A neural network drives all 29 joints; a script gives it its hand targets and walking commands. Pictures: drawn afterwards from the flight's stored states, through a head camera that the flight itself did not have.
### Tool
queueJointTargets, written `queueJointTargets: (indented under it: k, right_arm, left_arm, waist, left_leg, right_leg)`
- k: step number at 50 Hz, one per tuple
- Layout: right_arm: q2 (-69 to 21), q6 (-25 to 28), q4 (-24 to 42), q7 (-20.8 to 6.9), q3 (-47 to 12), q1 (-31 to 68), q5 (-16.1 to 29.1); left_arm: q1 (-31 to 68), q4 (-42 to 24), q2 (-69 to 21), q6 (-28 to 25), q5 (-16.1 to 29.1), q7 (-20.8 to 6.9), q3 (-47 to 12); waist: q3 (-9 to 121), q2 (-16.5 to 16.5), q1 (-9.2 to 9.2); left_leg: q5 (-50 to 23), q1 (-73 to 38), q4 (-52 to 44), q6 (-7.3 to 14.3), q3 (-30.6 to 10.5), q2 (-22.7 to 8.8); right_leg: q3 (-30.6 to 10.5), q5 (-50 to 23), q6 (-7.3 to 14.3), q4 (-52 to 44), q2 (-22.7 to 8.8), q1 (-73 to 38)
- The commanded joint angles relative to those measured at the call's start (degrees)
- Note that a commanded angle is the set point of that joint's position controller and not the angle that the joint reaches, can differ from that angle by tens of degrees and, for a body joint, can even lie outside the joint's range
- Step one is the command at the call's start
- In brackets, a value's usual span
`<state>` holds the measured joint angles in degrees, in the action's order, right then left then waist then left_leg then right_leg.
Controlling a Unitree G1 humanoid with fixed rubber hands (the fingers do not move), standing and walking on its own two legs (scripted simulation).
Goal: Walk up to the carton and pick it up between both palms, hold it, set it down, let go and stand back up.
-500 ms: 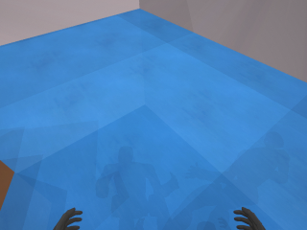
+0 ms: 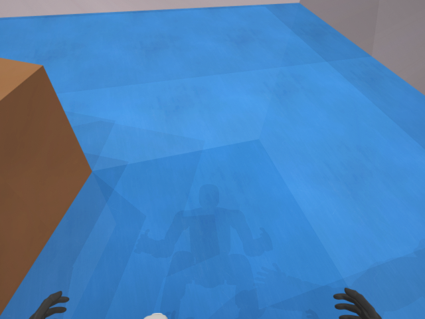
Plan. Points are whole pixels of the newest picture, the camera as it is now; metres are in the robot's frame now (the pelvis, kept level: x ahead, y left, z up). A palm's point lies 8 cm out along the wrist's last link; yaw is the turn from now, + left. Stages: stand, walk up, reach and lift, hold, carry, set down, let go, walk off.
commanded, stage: walk up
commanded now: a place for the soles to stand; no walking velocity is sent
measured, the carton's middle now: out of the picture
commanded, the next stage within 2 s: none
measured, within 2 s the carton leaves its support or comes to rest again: neither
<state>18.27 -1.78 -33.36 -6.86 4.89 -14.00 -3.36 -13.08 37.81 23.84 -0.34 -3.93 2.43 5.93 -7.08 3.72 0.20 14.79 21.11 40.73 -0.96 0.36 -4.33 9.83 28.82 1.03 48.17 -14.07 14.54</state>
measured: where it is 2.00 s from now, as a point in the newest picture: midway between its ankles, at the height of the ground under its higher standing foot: outside the picture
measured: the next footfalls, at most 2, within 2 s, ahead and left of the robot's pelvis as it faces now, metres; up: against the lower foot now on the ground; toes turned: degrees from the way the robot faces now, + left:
right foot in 0.24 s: +0.13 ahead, -0.04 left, +0.00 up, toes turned +12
left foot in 0.66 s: -0.06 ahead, +0.30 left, +0.00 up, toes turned +42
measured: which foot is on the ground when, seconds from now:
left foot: down 0.00-0.24, up 0.26-0.64, down 0.66-1.00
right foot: up 0.00-0.22, down 0.24-0.64, up 0.66-1.00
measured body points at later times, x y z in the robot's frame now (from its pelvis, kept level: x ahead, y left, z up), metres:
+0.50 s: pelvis -0.01 +0.06 +0.02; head -0.01 +0.05 +0.47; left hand -0.11 +0.37 -0.06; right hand +0.24 -0.11 -0.07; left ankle -0.05 +0.25 -0.64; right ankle +0.09 -0.04 -0.71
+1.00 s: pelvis +0.01 +0.24 +0.02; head +0.01 +0.25 +0.47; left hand -0.11 +0.52 -0.06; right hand +0.24 +0.08 -0.09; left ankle -0.09 +0.27 -0.71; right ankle +0.15 +0.25 -0.70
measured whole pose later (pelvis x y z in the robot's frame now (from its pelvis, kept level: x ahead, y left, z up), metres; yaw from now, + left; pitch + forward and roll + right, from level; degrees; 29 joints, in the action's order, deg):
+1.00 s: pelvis +0.01 +0.24 +0.02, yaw +52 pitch -1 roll +0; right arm 17.5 -1.1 -39.4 -3.5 3.7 -25.2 -2.5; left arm -18.9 30.9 17.3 -2.1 -2.0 0.9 2.9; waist -1.6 0.7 4.9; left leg 20.3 10.4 32.8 4.0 -8.0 7.4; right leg 4.1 12.9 0.9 37.1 -1.6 25.5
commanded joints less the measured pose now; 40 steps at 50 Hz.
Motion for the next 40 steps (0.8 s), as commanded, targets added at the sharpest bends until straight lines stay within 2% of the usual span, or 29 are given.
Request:
queueJointTargets:
  k: [1,3,4,6,8,9,10,11,12,13,14,15,16,17,18,20,23,26,28,30,31,32,33,34,35,36,38,39,40]
  right_arm:
    - [16.5,0.3,0.8,2.1,4.1,-7.9,1.5]
    - [12.9,-0.7,1.9,3.0,2.4,-1.1,-0.4]
    - [11.3,-1.1,2.7,2.8,1.8,0.7,-0.8]
    - [9.9,-1.2,2.5,2.0,1.4,0.4,-0.7]
    - [9.8,-1.5,2.3,1.7,1.4,1.1,-0.4]
    - [9.5,-1.8,2.5,1.6,1.3,2.6,-0.1]
    - [9.2,-2.0,2.9,1.4,1.0,4.4,0.3]
    - [8.3,-2.1,4.0,1.5,0.6,5.6,0.6]
    - [4.2,-2.1,4.8,1.7,-0.4,1.5,0.4]
    - [3.6,-2.3,4.7,2.2,-0.7,-2.0,-1.3]
    - [9.5,-2.7,4.0,2.6,0.8,-1.1,-3.0]
    - [11.3,-3.0,3.2,2.2,1.7,-1.8,-3.6]
    - [10.3,-3.0,2.5,1.6,1.7,-4.1,-3.6]
    - [8.9,-2.9,1.4,1.0,1.3,-6.2,-3.1]
    - [7.8,-2.7,0.6,0.4,0.8,-6.6,-2.4]
    - [6.3,-2.8,0.8,-0.4,0.0,-3.0,-0.7]
    - [5.6,-2.7,2.2,-1.1,-0.3,2.9,0.8]
    - [4.9,-1.7,3.2,-1.7,-0.1,5.3,1.6]
    - [4.5,-0.7,3.0,-1.9,0.3,4.5,1.9]
    - [4.3,0.2,1.7,-1.5,1.0,1.0,1.8]
    - [4.9,0.8,-0.3,-0.7,1.6,-4.1,1.7]
    - [7.5,1.4,-3.8,0.7,2.7,-11.1,2.0]
    - [11.6,1.9,-5.1,2.3,3.9,-17.7,2.4]
    - [18.3,2.1,-3.0,3.4,4.2,-14.4,2.5]
    - [17.9,1.6,-3.1,4.2,3.5,-9.3,3.0]
    - [15.7,1.4,-3.0,4.7,2.9,-6.4,2.8]
    - [11.7,1.2,-1.5,5.1,2.0,-2.2,1.3]
    - [9.7,1.3,-1.4,4.9,1.3,-1.8,1.1]
    - [8.4,1.6,-1.6,4.7,0.8,-2.4,0.9]
  left_arm:
    - [3.4,-8.7,1.8,0.2,3.5,-0.1,-0.8]
    - [-1.9,-5.7,2.5,-1.1,4.2,-0.3,-0.1]
    - [-3.8,-4.2,2.6,-1.7,3.9,-0.5,0.1]
    - [-5.5,-3.4,1.6,-2.2,3.1,-0.7,0.0]
    - [-7.0,-3.5,0.2,-1.9,3.2,-0.5,-0.4]
    - [-8.5,-3.3,-0.2,-1.9,3.2,-0.4,-0.4]
    - [-11.4,-2.6,-0.3,-2.0,2.9,-0.1,-0.2]
    - [-15.6,-2.2,0.4,-2.1,1.6,0.3,0.1]
    - [-17.3,-2.1,4.3,-2.2,0.1,1.0,0.6]
    - [-10.6,-3.7,9.2,-2.2,-1.3,2.0,1.2]
    - [-6.0,-4.0,7.8,-2.6,-1.8,2.5,1.2]
    - [-3.2,-3.4,4.7,-3.3,-1.2,2.2,0.1]
    - [-2.1,-2.9,2.8,-3.9,-0.9,1.7,-0.6]
    - [-1.7,-3.0,1.9,-4.0,-0.9,1.5,-0.7]
    - [-1.8,-3.1,1.7,-4.0,-0.7,1.4,-0.7]
    - [-4.4,-2.6,2.9,-4.0,-0.8,1.3,0.0]
    - [-9.6,-2.2,5.9,-3.9,-1.4,1.4,1.1]
    - [-10.3,-2.5,8.3,-3.7,-1.6,1.2,2.0]
    - [-8.2,-3.2,9.2,-3.3,-1.6,1.2,2.5]
    - [-6.4,-3.8,9.1,-2.4,-1.4,1.1,2.6]
    - [-5.4,-3.7,7.7,-1.7,-1.2,1.0,2.1]
    - [-7.4,-3.7,3.7,-0.9,-1.2,0.5,0.9]
    - [-5.7,-6.2,-1.2,-0.3,-1.1,-0.9,-1.0]
    - [-2.6,-12.6,-2.2,-0.3,1.6,-2.1,-1.8]
    - [0.0,-13.3,1.9,-0.3,3.2,-2.3,-0.9]
    - [-2.6,-12.3,2.9,-0.7,3.2,-2.2,-0.3]
    - [-9.2,-8.5,3.2,-1.6,3.0,-1.9,-0.2]
    - [-10.3,-7.5,2.9,-1.9,2.7,-2.2,-0.4]
    - [-10.6,-7.3,2.2,-1.9,2.5,-2.4,-0.6]
  waist:
    - [6.1,-20.5,6.51]
    - [5.9,-14.3,1.76]
    - [5.8,-13.0,0.99]
    - [6.5,-13.0,1.43]
    - [6.4,-13.7,0.95]
    - [6.1,-12.9,-0.28]
    - [6.0,-11.9,-2.37]
    - [7.7,-9.4,-4.74]
    - [8.1,1.9,-4.94]
    - [4.4,8.3,-1.88]
    - [0.9,2.4,-0.05]
    - [-1.3,-0.3,1.51]
    - [-1.1,-0.3,2.58]
    - [1.1,0.7,3.06]
    - [2.4,2.0,2.82]
    - [2.1,4.2,0.65]
    - [0.7,6.1,-3.08]
    - [1.4,7.5,-3.92]
    - [2.6,8.8,-2.83]
    - [4.1,8.6,-0.34]
    - [5.5,3.9,2.81]
    - [8.0,-6.9,5.79]
    - [5.1,-19.8,10.14]
    - [1.9,-26.5,9.93]
    - [-0.1,-18.8,8.28]
    - [-0.1,-17.0,5.47]
    - [0.8,-14.1,1.86]
    - [1.3,-13.0,1.44]
    - [1.5,-12.5,1.16]
  left_leg:
    - [-1.4,-13.7,-25.8,21.4,-31.3,-11.5]
    - [-1.1,-9.4,-20.5,16.8,-21.2,-5.6]
    - [-1.4,-5.9,-20.5,15.1,-19.0,-3.2]
    - [0.4,-1.3,-21.8,14.4,-20.5,-2.0]
    - [5.6,3.5,-22.5,13.5,-23.1,-1.7]
    - [9.6,8.0,-22.3,12.0,-23.6,-0.3]
    - [14.3,13.9,-21.1,9.5,-23.7,1.7]
    - [17.8,20.9,-16.9,6.8,-21.9,3.2]
    - [18.9,25.0,-4.8,2.7,-16.6,8.8]
    - [12.3,24.9,15.3,-1.7,-10.1,10.8]
    - [8.3,21.7,21.9,-2.0,-10.2,4.6]
    - [4.5,18.4,24.7,-2.1,-10.5,2.9]
    - [1.1,16.7,27.4,-2.4,-9.6,2.3]
    - [-1.3,15.7,29.8,-2.6,-8.3,2.0]
    - [-2.2,15.1,30.3,-2.7,-7.0,1.5]
    - [-1.9,15.8,26.7,-2.9,-4.5,0.5]
    - [2.3,15.9,18.8,-3.0,-2.0,-1.8]
    - [7.1,10.2,10.1,-1.5,0.5,-2.6]
    - [9.4,3.4,4.4,0.3,3.4,-1.6]
    - [9.8,-4.2,0.0,2.2,5.8,-0.3]
    - [8.2,-11.4,-4.6,3.2,6.5,1.3]
    - [11.2,-17.3,-8.0,4.1,6.8,5.6]
    - [16.6,-19.9,-14.1,7.4,-6.6,0.4]
    - [28.9,-15.6,-26.6,14.4,-34.8,-9.1]
    - [31.0,-11.9,-30.8,16.9,-38.7,-12.8]
    - [28.9,-12.0,-28.9,16.8,-35.0,-11.3]
    - [20.1,-8.7,-24.9,14.7,-24.4,-6.5]
    - [13.8,-5.4,-24.5,14.0,-21.0,-4.6]
    - [9.8,-3.5,-24.3,14.0,-19.7,-3.6]
  right_leg:
    - [-9.1,11.6,-0.6,20.2,11.1,23.6]
    - [-9.5,1.8,-0.2,11.1,9.9,18.6]
    - [-7.7,-2.0,-0.4,5.7,11.0,13.9]
    - [-5.7,-6.1,-0.8,0.0,13.7,6.9]
    - [-5.8,-8.3,-0.2,-5.7,15.1,1.0]
    - [-6.1,-11.2,0.4,-10.0,15.4,-4.1]
    - [-6.4,-15.2,1.1,-15.2,15.5,-11.4]
    - [-9.7,-15.6,1.7,-17.7,13.2,-18.5]
    - [-23.6,0.6,4.2,-29.0,1.5,-20.0]
    - [-41.8,16.3,7.9,-40.0,-16.2,-8.2]
    - [-39.8,15.9,10.0,-42.3,-18.3,0.8]
    - [-32.1,10.7,9.6,-40.1,-13.5,4.8]
    - [-23.9,4.4,9.2,-37.6,-8.9,4.8]
    - [-17.7,0.2,8.6,-35.8,-6.0,3.3]
    - [-13.1,-1.6,8.2,-34.6,-4.6,2.2]
    - [-8.2,-0.6,8.0,-34.4,-4.0,-0.5]
    - [-5.4,2.4,9.7,-35.4,-6.9,-4.1]
    - [-1.4,3.4,10.1,-34.7,-8.7,-3.9]
    - [1.9,5.4,9.4,-33.4,-8.3,-1.8]
    - [2.9,8.3,9.0,-30.1,-9.0,0.7]
    - [5.5,9.9,7.9,-22.5,-7.4,4.3]
    - [8.9,9.9,5.5,-7.7,-2.5,7.0]
    - [7.8,13.1,2.7,11.7,0.8,19.0]
    - [-0.7,13.7,-0.3,18.0,7.3,33.2]
    - [-8.9,8.0,0.3,19.5,5.7,33.2]
    - [-9.7,2.9,0.2,19.7,5.4,32.8]
    - [-9.0,-5.5,-0.6,13.6,4.5,25.9]
    - [-8.0,-7.3,-1.1,11.2,5.5,21.4]
    - [-7.4,-7.7,-1.5,9.0,6.7,18.7]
